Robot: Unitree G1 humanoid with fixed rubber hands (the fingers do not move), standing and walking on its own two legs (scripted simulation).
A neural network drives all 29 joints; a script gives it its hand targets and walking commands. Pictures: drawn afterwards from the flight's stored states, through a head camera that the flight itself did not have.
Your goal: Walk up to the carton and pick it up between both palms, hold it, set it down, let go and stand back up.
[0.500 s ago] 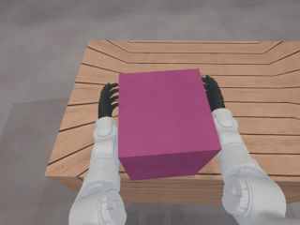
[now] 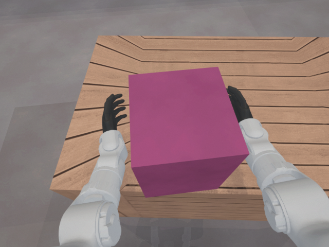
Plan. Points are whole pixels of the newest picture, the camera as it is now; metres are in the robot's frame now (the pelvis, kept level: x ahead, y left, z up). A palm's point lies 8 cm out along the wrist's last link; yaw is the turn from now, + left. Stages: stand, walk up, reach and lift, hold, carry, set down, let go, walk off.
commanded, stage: set down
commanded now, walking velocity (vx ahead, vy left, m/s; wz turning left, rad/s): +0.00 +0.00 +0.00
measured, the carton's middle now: (178, 138) +0.39 +0.03 +0.01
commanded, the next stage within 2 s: none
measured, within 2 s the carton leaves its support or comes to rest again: neither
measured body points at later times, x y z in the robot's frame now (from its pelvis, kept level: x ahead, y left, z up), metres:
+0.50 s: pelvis -0.02 +0.00 +0.00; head +0.03 +0.00 +0.45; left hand +0.36 +0.20 +0.02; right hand +0.42 -0.15 +0.06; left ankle -0.02 +0.14 -0.73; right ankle -0.02 -0.11 -0.73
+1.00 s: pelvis -0.04 +0.00 +0.01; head -0.04 +0.00 +0.46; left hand +0.29 +0.20 +0.02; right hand +0.33 -0.18 +0.04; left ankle -0.02 +0.14 -0.73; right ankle -0.02 -0.11 -0.73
